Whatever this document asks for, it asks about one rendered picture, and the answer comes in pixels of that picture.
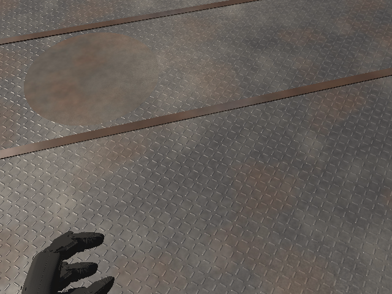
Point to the left robot hand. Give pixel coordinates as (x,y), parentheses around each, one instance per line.
(48,274)

